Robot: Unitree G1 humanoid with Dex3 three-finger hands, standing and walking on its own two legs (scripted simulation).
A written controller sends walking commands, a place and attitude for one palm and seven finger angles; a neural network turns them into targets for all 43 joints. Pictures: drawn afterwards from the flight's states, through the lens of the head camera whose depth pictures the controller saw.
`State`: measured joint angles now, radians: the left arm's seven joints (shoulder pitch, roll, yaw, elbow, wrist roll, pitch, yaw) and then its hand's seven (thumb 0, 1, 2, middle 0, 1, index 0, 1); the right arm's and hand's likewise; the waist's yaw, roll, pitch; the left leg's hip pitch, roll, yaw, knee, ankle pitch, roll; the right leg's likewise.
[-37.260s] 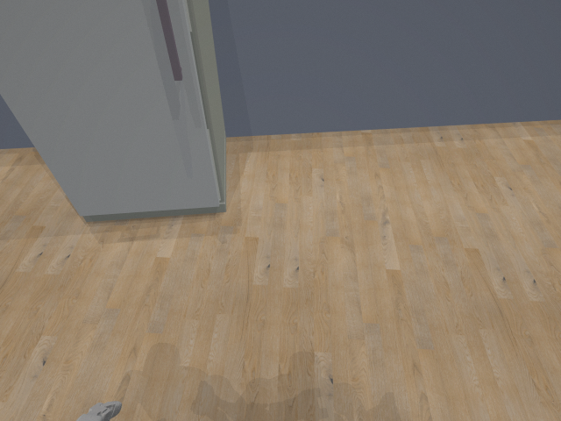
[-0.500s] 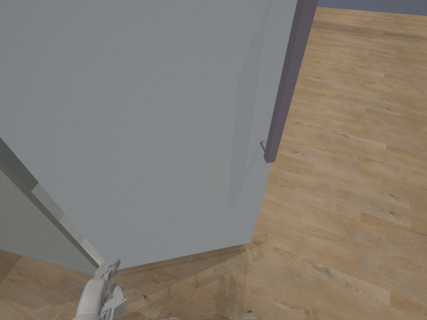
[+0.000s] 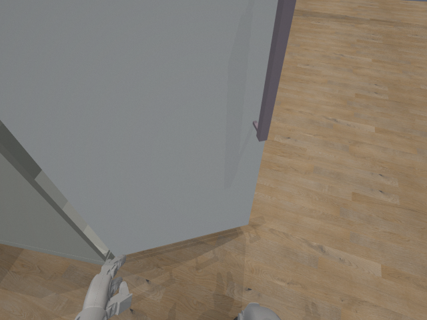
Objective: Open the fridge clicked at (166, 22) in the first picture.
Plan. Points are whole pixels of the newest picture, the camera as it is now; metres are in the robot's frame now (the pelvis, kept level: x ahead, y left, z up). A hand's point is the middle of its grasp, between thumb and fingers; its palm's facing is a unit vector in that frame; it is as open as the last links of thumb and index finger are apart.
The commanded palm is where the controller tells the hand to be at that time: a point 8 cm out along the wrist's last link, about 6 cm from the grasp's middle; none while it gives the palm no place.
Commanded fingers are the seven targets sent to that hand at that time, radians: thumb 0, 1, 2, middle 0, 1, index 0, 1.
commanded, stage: step back with the hand held close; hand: right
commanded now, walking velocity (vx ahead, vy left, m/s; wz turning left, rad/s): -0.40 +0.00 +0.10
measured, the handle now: (273, 42) +0.58 -0.11 +0.23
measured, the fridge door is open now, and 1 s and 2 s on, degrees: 64 64 64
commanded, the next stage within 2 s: stop stepping back and stand still in 0.32 s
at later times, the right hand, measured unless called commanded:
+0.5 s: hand out of the picture +0.07 -0.23 +0.19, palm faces +0.32 +0.82 -0.48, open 7.4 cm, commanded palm +0.02 -0.28 +0.20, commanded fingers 0.00 -0.90 -0.90 0.20 0.30 0.20 0.30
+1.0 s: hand out of the picture -0.06 -0.27 +0.19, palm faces +0.47 +0.79 -0.40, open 7.4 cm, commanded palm -0.12 -0.30 +0.20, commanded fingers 0.00 -0.90 -0.90 0.20 0.30 0.20 0.30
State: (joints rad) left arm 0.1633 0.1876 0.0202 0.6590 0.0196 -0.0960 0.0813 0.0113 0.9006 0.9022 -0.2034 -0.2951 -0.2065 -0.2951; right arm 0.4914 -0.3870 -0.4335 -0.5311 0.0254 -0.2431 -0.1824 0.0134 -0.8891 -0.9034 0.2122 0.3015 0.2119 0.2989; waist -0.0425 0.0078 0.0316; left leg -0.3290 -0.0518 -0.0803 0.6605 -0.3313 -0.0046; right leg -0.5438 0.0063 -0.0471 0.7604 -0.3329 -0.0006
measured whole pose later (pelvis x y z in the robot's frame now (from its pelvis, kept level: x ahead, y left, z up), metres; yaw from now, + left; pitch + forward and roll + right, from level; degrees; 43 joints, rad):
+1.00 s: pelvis -0.28 -0.01 +0.01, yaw +3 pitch -3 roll -1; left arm 0.26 0.18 -0.02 0.71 0.02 -0.10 0.08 0.01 0.90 0.90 -0.20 -0.30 -0.21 -0.30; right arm 0.42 -0.39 -0.38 -0.40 0.01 -0.16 -0.18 0.01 -0.89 -0.90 0.21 0.30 0.21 0.30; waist -0.02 0.00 -0.01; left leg -0.30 0.00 0.08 0.60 -0.24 0.07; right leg -0.41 -0.03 -0.02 0.92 -0.45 -0.01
